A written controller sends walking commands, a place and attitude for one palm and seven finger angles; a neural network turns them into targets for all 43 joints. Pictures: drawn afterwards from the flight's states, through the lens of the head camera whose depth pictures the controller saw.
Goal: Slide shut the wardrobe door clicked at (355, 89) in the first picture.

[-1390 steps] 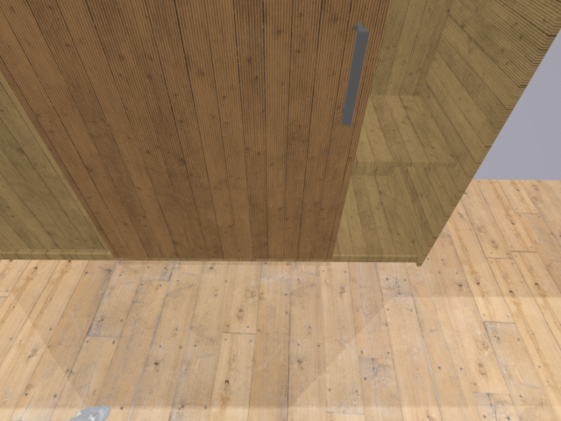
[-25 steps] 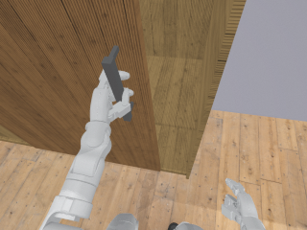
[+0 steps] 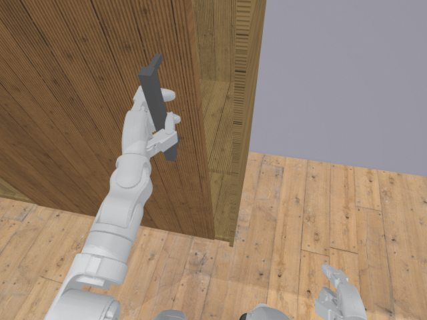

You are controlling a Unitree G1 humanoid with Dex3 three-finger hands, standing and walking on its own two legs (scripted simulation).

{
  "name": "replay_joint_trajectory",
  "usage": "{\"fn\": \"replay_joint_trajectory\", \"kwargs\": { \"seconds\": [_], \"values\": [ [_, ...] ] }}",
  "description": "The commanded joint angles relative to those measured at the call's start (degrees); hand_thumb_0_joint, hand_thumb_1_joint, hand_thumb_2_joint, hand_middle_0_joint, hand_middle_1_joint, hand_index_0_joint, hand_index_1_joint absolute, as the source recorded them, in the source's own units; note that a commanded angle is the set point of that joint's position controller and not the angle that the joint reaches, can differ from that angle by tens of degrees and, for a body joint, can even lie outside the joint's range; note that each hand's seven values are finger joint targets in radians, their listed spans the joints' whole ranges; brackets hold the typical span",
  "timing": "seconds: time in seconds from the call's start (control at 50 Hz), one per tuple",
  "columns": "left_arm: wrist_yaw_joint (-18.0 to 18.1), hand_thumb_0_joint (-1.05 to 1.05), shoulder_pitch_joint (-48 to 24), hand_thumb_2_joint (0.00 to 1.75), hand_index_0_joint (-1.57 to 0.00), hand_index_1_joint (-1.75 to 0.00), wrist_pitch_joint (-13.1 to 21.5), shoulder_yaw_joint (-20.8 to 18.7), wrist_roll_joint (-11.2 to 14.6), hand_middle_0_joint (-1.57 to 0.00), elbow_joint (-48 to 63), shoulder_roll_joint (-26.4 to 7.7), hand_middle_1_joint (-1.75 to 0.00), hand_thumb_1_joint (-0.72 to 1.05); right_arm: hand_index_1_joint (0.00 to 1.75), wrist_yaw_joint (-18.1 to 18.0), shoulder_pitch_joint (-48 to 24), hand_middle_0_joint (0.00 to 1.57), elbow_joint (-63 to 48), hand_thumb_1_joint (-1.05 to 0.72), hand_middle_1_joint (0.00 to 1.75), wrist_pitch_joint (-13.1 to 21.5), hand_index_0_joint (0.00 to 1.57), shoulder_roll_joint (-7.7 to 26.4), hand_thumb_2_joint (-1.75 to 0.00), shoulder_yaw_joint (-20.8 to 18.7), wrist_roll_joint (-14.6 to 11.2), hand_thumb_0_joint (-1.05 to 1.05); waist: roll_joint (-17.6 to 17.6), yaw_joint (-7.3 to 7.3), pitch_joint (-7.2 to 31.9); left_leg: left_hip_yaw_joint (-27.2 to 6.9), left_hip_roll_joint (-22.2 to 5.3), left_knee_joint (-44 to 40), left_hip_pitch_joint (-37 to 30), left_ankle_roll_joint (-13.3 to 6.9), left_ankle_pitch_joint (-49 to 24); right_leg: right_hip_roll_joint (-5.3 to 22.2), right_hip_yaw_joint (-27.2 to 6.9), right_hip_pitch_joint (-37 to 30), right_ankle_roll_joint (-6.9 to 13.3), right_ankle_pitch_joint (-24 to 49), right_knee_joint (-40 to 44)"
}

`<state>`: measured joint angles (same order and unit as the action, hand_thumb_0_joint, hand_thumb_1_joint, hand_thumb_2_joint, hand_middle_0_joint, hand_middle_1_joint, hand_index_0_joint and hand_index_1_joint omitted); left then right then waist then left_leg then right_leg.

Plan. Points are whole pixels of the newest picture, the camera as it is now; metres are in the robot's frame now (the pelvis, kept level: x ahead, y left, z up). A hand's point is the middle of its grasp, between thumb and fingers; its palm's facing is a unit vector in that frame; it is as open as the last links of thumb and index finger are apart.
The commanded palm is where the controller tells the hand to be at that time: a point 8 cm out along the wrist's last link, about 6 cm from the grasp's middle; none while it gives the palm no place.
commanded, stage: step sideways, sliding the door along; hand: left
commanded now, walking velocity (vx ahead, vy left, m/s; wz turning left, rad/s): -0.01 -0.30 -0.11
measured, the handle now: (165, 114) +0.45 +0.16 +0.11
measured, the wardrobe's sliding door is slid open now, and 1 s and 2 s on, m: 0.07 0.00 0.00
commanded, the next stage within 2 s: stop walking and hold the door there in 0.76 s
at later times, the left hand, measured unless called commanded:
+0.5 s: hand (213, 135) +0.39 +0.05 +0.13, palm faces +0.29 -0.96 -0.07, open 6.3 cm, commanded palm +0.35 +0.03 +0.13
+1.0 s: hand (211, 134) +0.40 +0.06 +0.12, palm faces +0.50 -0.82 -0.26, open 6.6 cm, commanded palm +0.35 +0.08 +0.12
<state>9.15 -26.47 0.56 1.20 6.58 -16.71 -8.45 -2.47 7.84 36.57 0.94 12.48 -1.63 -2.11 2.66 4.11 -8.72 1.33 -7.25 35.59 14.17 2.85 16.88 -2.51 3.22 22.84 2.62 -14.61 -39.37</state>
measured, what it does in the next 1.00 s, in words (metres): steps to the right: right foot, then left foot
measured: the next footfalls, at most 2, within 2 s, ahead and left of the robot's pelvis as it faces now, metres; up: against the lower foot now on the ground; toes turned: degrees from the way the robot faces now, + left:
right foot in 0.14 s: +0.08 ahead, -0.14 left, +0.00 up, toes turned -1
left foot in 0.36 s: +0.03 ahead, +0.07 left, +0.00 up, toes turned +8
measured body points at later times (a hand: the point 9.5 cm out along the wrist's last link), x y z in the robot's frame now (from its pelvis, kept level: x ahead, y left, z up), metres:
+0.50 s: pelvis +0.00 -0.14 +0.00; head +0.07 -0.15 +0.45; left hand +0.37 +0.10 +0.13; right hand +0.20 -0.36 -0.10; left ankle -0.01 +0.07 -0.72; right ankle +0.04 -0.24 -0.71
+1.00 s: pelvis +0.05 -0.24 +0.02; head +0.13 -0.26 +0.46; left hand +0.37 +0.10 +0.14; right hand +0.25 -0.47 -0.09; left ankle -0.01 -0.05 -0.65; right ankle +0.07 -0.32 -0.72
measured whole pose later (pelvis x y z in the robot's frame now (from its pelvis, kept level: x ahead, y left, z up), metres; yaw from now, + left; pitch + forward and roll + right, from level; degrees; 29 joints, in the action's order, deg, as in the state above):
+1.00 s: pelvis +0.05 -0.24 +0.02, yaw -3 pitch +1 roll +2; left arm 8.5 -11.4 4.1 -22.9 7.1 -14.6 -23.0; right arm -1.8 4.9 34.3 5.2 12.7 -0.9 -3.0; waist 0.5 2.5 -9.5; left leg 1.4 -7.2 56.6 20.7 3.2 31.0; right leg -1.4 0.1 18.2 3.7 -14.8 -32.7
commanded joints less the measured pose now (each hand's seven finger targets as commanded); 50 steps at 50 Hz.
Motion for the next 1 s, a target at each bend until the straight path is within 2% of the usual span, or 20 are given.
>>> {"fn": "replay_joint_trajectory", "kwargs": {
  "seconds": [0.0,0.1,0.16,0.24,0.3,0.32,0.34,0.36,0.46,0.52,0.56,0.6,0.66,0.7,0.8,0.84,0.86,0.9,0.94,0.98],
  "values": [
    [-7.85,0.0,-24.73,0.9,-0.45,-1.4,7.51,16.43,-2.17,-0.45,18.4,9.3,-1.4,0.9,0.3,0.58,-5.6,0.2,-9.56,-0.9,0.3,1.73,0.2,6.86,-0.9,-2.56,1.07,0.0,10.79,-3.85,22.51,-12.36,-20.35,-10.61,-17.99,-13.41,-36.69,4.53,-9.09,7.99,-2.92,-9.53,-15.16],
    [-7.28,0.0,-24.08,0.9,-0.45,-1.4,7.97,13.77,-3.25,-0.45,20.58,5.9,-1.4,0.9,0.3,1.43,-4.01,0.2,-10.26,-0.9,0.3,2.87,0.2,7.48,-0.9,-2.46,-0.12,0.0,4.58,-4.73,26.3,0.92,-10.85,0.75,-16.15,-6.39,-39.38,2.54,-3.09,-10.93,-1.88,11.4,9.21],
    [-6.6,0.0,-20.51,0.9,-0.45,-1.4,7.7,10.35,-3.83,-0.45,21.34,1.43,-1.4,0.9,0.3,0.32,-5.27,0.2,-10.54,-0.9,0.3,3.66,0.2,5.14,-0.9,-2.85,-0.79,0.0,-18.11,-2.9,29.48,2.41,4.01,19.07,6.23,-0.18,10.64,14.37,-19.14,-29.03,6.46,56.55,11.63],
    [-5.7,0.0,-24.27,0.9,-0.45,-1.4,10.1,13.7,-2.96,-0.45,25.57,5.32,-1.4,0.9,0.3,-0.28,-5.13,0.2,-8.29,-0.9,0.3,4.59,0.2,3.29,-0.9,-1.24,0.24,0.0,-10.64,-4.19,29.56,0.93,3.45,7.17,7.96,-0.87,12.39,15.51,-17.48,-32.09,7.89,60.77,8.11],
    [-5.75,0.0,-25.13,0.9,-0.45,-1.4,11.11,14.11,-2.37,-0.45,25.12,4.76,-1.4,0.9,0.3,-0.41,-3.82,0.2,-8.4,-0.9,0.3,3.05,0.2,5.04,-0.9,-2.54,0.19,0.0,-6.72,-5.62,31.98,-0.38,-4.25,-8.97,-15.16,-2.95,-19.09,10.72,-10.86,-16.87,1.67,42.51,2.93],
    [-6.38,0.0,-24.33,0.9,-0.45,-1.4,10.35,14.11,-1.48,-0.45,25.56,5.07,-1.4,0.9,0.3,-0.2,-4.69,0.2,-9.86,-0.9,0.3,2.83,0.2,7.88,-0.9,-3.87,0.34,0.0,3.25,-4.93,32.34,-13.21,-16.68,-8.01,-24.3,-9.07,-41.12,5.5,-8.14,-3.12,-3.33,18.49,-1.19],
    [-7.05,0.0,-24.09,0.9,-0.45,-1.4,9.35,13.65,-1.4,-0.45,24.16,5.84,-1.4,0.9,0.3,0.93,-4.9,0.2,-10.9,-0.9,0.3,2.52,0.2,8.4,-0.9,-3.85,0.14,0.0,8.42,-4.42,31.33,-16.84,-23.28,-10.51,-26.01,-13.75,-45.04,3.24,-9.54,4.08,-4.59,-8.86,-9.93],
    [-7.18,0.0,-21.49,0.9,-0.45,-1.4,8.11,12.21,-2.25,-0.45,19.73,6.24,-1.4,0.9,0.3,1.37,-6.05,0.2,-11.69,-0.9,0.3,2.56,0.2,9.57,-0.9,-4.07,0.26,0.0,8.41,-3.14,27.72,-15.51,-23.66,-11.97,-23.61,-14.51,-35.3,3.1,-11.5,7.75,-3.56,-11.46,-13.96],
    [-6.83,0.0,-22.5,0.9,-0.45,-1.4,8.56,9.57,-2.25,-0.45,24.24,2.03,-1.4,0.9,0.3,1.91,-4.06,0.2,-11.19,-0.9,0.3,3.88,0.2,8.75,-0.9,-3.21,0.63,0.0,11.2,-4.33,25.67,-0.08,-16.61,-4.4,-25.22,-7.54,-51.84,3.62,-5.01,-0.04,-2.32,-3.21,2.05],
    [-5.85,0.0,-19.58,0.9,-0.45,-1.4,8.18,6.28,-3.22,-0.45,25.56,-2.05,-1.4,0.9,0.3,1.58,-3.64,0.2,-11.85,-0.9,0.3,4.44,0.2,8.0,-0.9,-3.2,-0.92,0.0,0.98,-4.76,28.28,6.79,-7.05,5.66,-17.07,-5.68,-37.96,4.72,-3.7,-14.61,-1.62,29.39,13.53],
    [-4.83,0.0,-16.19,0.9,-0.45,-1.4,8.03,2.36,-3.02,-0.45,24.89,-6.16,-1.4,0.9,0.3,0.56,-3.75,0.2,-10.86,-0.9,0.3,5.4,0.2,6.78,-0.9,-4.06,-1.01,0.0,-12.71,-3.72,30.67,5.96,0.78,14.67,-1.28,0.12,-4.05,12.47,-14.36,-26.91,3.99,61.41,9.95],
    [-3.9,0.0,-15.89,0.9,-0.45,-1.4,8.99,2.83,-3.09,-0.45,27.02,-5.8,-1.4,0.9,0.3,-0.01,-3.58,0.2,-10.12,-0.9,0.3,5.93,0.2,4.82,-0.9,-2.43,-0.6,0.0,-9.17,-3.13,29.98,1.46,2.6,14.37,7.34,-0.4,16.26,17.52,-20.03,-30.46,6.67,67.06,9.19],
    [-2.76,0.0,-16.6,0.9,-0.45,-1.4,10.84,1.7,-2.25,-0.45,31.58,-6.4,-1.4,0.9,0.3,-0.78,-1.93,0.2,-8.52,-0.9,0.3,5.64,0.2,5.28,-0.9,-1.95,-0.12,0.0,-3.45,-5.41,32.76,0.2,-4.17,-6.2,-8.87,-1.47,-13.26,14.08,-13.61,-22.88,2.85,58.99,1.85],
    [-4.08,0.0,-13.2,0.9,-0.45,-1.4,10.29,1.2,-1.23,-0.45,32.27,-5.11,-1.4,0.9,0.3,0.6,-3.37,0.2,-10.56,-0.9,0.3,4.67,0.2,8.01,-0.9,-3.62,0.39,0.0,11.85,-3.83,33.41,-12.87,-21.93,-8.31,-29.64,-10.52,-64.39,3.72,-7.52,1.02,-4.92,-2.92,-4.51],
    [-4.03,0.0,-9.44,0.9,-0.45,-1.4,8.37,1.31,-3.36,-0.45,30.05,-4.18,-1.4,0.9,0.3,2.3,-3.3,0.2,-11.85,-0.9,0.3,6.61,0.2,8.22,-0.9,-3.54,0.87,0.0,18.44,-4.06,23.33,2.96,-15.73,-4.82,-31.73,-6.33,-66.87,1.33,-2.4,4.11,-3.25,-2.84,3.64],
    [-3.76,0.0,-6.88,0.9,-0.45,-1.4,8.46,0.72,-3.12,-0.45,32.5,-5.7,-1.4,0.9,0.3,2.64,-3.62,0.2,-12.81,-0.9,0.3,7.43,0.2,7.99,-0.9,-2.99,-0.32,0.0,14.57,-3.55,25.52,7.13,-11.4,2.45,-27.75,-7.77,-61.08,0.77,-0.28,-6.67,-2.33,10.83,13.16],
    [-0.34,0.0,-2.56,0.9,-0.45,-1.4,9.32,-37.44,-5.78,-0.45,17.49,-45.09,-1.4,0.9,0.3,1.5,-0.14,0.2,-9.48,-0.9,0.3,6.29,0.2,11.65,-0.9,-5.02,-0.43,0.0,7.71,-2.92,29.0,10.82,-8.49,8.03,-21.37,-6.21,-50.21,2.97,-0.86,-11.91,-2.43,32.07,12.75],
    [-1.0,0.0,2.05,0.9,-0.45,-1.4,8.87,-28.74,-3.45,-0.45,18.5,-34.41,-1.4,0.9,0.3,0.17,-1.59,0.2,-11.05,-0.9,0.3,6.25,0.2,8.2,-0.9,-4.67,-1.24,0.0,-12.15,-1.44,33.25,5.27,4.95,29.31,6.2,0.06,15.57,18.23,-19.66,-31.41,6.46,79.22,8.64],
    [-0.35,0.0,4.57,0.9,-0.45,-1.4,8.89,-27.27,-2.95,-0.45,19.51,-30.37,-1.4,0.9,0.3,-0.39,-2.8,0.2,-9.67,-0.9,0.3,7.76,0.2,5.7,-0.9,-1.12,-1.05,0.0,-5.16,-1.25,29.21,-3.28,3.19,27.64,16.18,-0.43,21.56,21.91,-22.96,-33.03,8.0,75.44,6.75],
    [0.85,0.0,5.08,0.9,-0.45,-1.4,8.56,-30.91,-2.98,-0.45,15.1,-33.08,-1.4,0.9,0.3,-1.34,-2.95,0.2,-7.37,-0.9,0.3,7.29,0.2,6.66,-0.9,-0.48,-0.83,0.0,-3.78,-2.12,29.89,-1.84,3.81,20.48,15.02,-0.47,18.0,20.53,-21.17,-32.45,8.08,73.24,6.48]
  ]
}}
